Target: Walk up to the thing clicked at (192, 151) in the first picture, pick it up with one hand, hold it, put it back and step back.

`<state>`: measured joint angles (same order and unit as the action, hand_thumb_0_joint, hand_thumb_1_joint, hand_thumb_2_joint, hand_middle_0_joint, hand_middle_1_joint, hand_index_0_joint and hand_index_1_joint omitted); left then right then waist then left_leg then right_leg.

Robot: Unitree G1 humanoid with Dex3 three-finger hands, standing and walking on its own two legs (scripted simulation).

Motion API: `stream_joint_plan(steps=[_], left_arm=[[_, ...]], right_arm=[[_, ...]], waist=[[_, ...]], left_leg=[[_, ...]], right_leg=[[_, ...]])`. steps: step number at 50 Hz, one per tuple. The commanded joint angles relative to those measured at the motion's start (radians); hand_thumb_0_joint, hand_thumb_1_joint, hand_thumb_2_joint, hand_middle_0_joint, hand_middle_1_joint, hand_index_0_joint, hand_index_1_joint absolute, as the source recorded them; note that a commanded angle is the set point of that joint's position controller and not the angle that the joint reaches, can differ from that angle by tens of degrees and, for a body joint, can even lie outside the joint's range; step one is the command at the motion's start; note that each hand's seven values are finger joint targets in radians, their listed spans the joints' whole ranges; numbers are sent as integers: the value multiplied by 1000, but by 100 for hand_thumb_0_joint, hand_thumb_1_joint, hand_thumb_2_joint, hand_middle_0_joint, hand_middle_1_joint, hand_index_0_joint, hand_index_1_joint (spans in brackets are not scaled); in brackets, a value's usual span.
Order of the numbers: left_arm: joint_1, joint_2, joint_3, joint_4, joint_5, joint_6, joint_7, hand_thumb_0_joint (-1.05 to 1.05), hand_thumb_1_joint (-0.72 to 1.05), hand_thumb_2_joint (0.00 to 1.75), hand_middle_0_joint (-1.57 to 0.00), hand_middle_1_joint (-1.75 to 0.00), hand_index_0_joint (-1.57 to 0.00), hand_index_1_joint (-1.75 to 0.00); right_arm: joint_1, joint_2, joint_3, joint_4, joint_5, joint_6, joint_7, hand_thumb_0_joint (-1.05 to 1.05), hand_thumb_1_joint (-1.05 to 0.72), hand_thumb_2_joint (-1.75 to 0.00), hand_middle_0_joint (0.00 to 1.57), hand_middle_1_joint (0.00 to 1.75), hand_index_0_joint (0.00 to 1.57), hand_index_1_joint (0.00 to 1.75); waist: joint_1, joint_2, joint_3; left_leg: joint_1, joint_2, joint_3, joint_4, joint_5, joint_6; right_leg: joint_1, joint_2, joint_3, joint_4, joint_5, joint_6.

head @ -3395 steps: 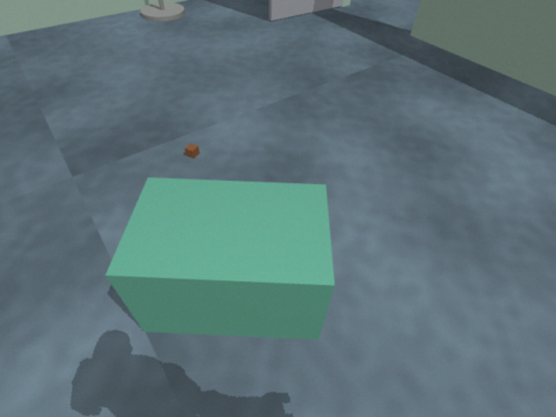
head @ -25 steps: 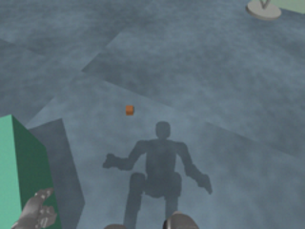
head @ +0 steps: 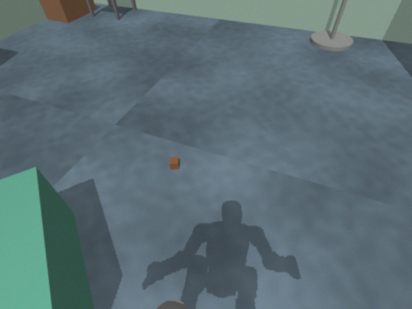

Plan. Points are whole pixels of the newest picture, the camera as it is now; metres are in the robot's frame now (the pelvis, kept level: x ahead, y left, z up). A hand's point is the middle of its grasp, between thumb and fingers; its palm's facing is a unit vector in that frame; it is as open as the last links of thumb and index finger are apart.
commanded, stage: step back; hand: left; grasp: from above
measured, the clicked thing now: (174, 163) +1.07 +0.30 -0.73
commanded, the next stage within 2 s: stand in 0.98 s
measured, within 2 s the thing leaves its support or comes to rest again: neither
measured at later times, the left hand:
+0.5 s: hand out of the picture +0.08 +0.26 -0.14, palm faces +0.08 -0.91 -0.41, open 7.4 cm
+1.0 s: hand out of the picture +0.10 +0.29 -0.15, palm faces +0.13 -0.92 -0.36, open 7.4 cm
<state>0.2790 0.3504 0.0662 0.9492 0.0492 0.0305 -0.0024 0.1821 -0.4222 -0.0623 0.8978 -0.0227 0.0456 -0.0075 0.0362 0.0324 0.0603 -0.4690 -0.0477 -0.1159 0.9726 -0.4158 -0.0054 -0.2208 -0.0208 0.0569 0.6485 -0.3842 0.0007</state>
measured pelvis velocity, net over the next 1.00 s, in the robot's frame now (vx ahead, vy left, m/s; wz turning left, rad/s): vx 0.05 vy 0.02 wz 0.12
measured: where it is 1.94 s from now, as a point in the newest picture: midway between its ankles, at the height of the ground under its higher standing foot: outside the picture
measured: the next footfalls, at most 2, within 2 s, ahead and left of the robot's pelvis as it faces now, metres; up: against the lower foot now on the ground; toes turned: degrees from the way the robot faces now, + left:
left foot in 0.12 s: +0.03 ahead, +0.13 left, +0.00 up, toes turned +1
right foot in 0.42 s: +0.09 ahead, -0.12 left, +0.00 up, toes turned +3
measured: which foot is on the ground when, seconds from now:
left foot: up 0.00-0.10, down 0.12-0.46, up 0.48-0.72, down 0.74-1.00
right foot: down 0.00-0.16, up 0.18-0.40, down 0.42-1.00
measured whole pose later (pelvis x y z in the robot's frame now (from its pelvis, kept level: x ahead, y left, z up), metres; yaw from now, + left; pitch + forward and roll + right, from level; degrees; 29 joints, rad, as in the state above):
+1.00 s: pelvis +0.05 +0.02 +0.01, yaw +7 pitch -2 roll +0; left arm 0.10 0.38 0.03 1.06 0.00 -0.02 0.01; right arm 0.11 -0.32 -0.02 1.07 -0.02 -0.01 0.00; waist 0.02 -0.02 0.08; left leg -0.21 0.00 -0.02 0.54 -0.29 0.00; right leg -0.18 -0.05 -0.05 0.51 -0.29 0.03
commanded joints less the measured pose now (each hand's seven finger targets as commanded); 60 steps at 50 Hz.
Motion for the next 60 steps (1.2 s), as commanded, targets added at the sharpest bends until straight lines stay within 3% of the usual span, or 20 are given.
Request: stream_joint_plan(steps=[1,4,6,7,8,9,10,13,17,20,21,23,25,28,36,38,40,44,48,60], left_arm=[[-121,309,81,-119,5,-66,15,0,90,90,-20,-30,-20,-30],[-79,316,83,-99,-2,-60,8,0,90,90,-20,-30,-20,-30],[-109,294,66,-110,-14,-46,4,0,90,90,-20,-30,-20,-30],[-73,236,45,-109,-15,-43,5,0,90,90,-20,-30,-20,-30],[-51,165,26,-114,-27,-46,4,0,90,90,-20,-30,-20,-30],[-129,217,42,-113,-35,-47,10,0,90,90,-20,-30,-20,-30],[-182,285,59,-111,-22,-50,15,0,90,90,-20,-30,-20,-30],[-110,246,52,-90,-31,-58,-1,0,90,90,-20,-30,-20,-30],[-123,217,52,-72,-31,-68,-8,0,90,90,-20,-30,-20,-30],[-41,201,52,-25,-30,-79,6,0,90,90,-20,-30,-20,-30],[-7,217,58,-6,-26,-82,14,0,90,90,-20,-30,-20,-30],[-29,331,83,-29,-7,-90,27,0,90,90,-20,-30,-20,-30],[-177,335,76,-69,-10,-87,17,0,90,90,-20,-30,-20,-30],[-183,281,60,-57,-20,-96,18,0,90,90,-20,-30,-20,-30],[-232,271,46,-48,-30,-79,12,0,90,90,-20,-30,-20,-30],[-215,208,24,-47,-40,-72,12,0,90,90,-20,-30,-20,-30],[-202,202,21,-11,-61,-61,15,0,90,90,-20,-30,-20,-30],[-175,240,22,30,-47,-81,18,0,90,90,-20,-30,-20,-30],[-211,236,15,41,-51,-76,24,0,90,90,-20,-30,-20,-30],[-240,203,-25,114,-43,-65,9,0,90,90,-20,-30,-20,-30]], right_arm=[[-45,-157,-38,-64,-4,-43,8,0,-90,-90,20,30,20,30],[-47,-139,-33,-49,-11,-65,20,0,-90,-90,20,30,20,30],[41,-134,-44,-7,-12,-82,15,0,-90,-90,20,30,20,30],[70,-158,-59,10,-17,-93,8,0,-90,-90,20,30,20,30],[100,-212,-72,10,-28,-103,2,0,-90,-90,20,30,20,30],[87,-311,-86,6,-23,-99,4,0,-90,-90,20,30,20,30],[95,-334,-98,12,-16,-95,8,0,-90,-90,20,30,20,30],[33,-216,-64,-10,-17,-99,8,0,-90,-90,20,30,20,30],[52,-210,-61,-1,-14,-93,12,0,-90,-90,20,30,20,30],[-23,-165,-35,-22,3,-69,11,0,-90,-90,20,30,20,30],[-23,-116,-16,-27,11,-63,8,0,-90,-90,20,30,20,30],[23,-43,10,-37,16,-59,-8,0,-90,-90,20,30,20,30],[77,-155,-27,19,7,-50,-14,0,-90,-90,20,30,20,30],[78,-138,-17,54,5,-50,-4,0,-90,-90,20,30,20,30],[96,-111,-21,99,-8,-68,3,0,-90,-90,20,30,20,30],[71,-158,-36,99,-18,-78,-6,0,-90,-90,20,30,20,30],[-77,-216,-31,67,-6,-79,-3,0,-90,-90,20,30,20,30],[-96,-145,-8,82,5,-78,-3,0,-90,-90,20,30,20,30],[-85,-140,-12,120,11,-74,-8,0,-90,-90,20,30,20,30],[-169,-133,10,142,18,-85,-2,0,-90,-90,20,30,20,30]], waist=[[4,-217,52],[30,-266,34],[-30,-208,-32],[-35,-109,-78],[-36,98,-122],[-56,135,-63],[-80,103,11],[-25,90,52],[-55,135,-14],[11,106,-51],[34,47,-75],[28,-197,-88],[-20,-126,-7],[-24,-141,30],[-53,-168,-71],[-45,-19,-104],[3,82,-79],[-5,30,-139],[-25,15,-176],[-29,-5,-100]], left_leg=[[7,30,30,-120,-27,-19],[42,31,94,-348,-99,-19],[258,7,122,-626,48,8],[414,51,6,-651,107,25],[498,234,-277,-706,104,82],[417,360,-502,-721,-94,213],[295,396,-532,-744,-182,276],[326,267,-262,-702,-13,199],[270,239,-171,-637,192,185],[120,177,-52,-489,168,129],[54,142,-34,-398,159,95],[-88,-29,-14,-150,-137,18],[63,63,-9,-51,-170,10],[33,54,-37,-93,-45,18],[280,40,132,-502,131,6],[337,148,-37,-575,352,43],[168,278,-190,-606,245,154],[216,166,-12,-505,481,51],[313,163,10,-495,645,47],[365,180,8,-670,526,27]], right_leg=[[-95,-176,209,-316,-230,-164],[17,-200,210,-293,-187,-178],[-16,-181,140,-152,17,-145],[-95,-139,85,1,147,-103],[-221,-37,-8,199,65,-45],[-345,19,-63,256,-178,-29],[-313,-28,11,303,-209,-37],[-324,-45,-7,240,-101,-40],[-141,2,-89,54,-44,-18],[110,45,-129,-183,134,-22],[216,22,-79,-225,174,-23],[207,-321,406,-403,-35,-137],[-65,-381,427,-410,-194,-242],[-28,-244,221,-382,-42,-158],[-44,-211,44,-187,264,-131],[-71,-136,-24,-57,332,-55],[17,-12,-86,-51,-5,-19],[147,-104,-18,-176,360,-41],[142,-112,-41,-154,483,-43],[160,-108,-27,-317,381,-10]])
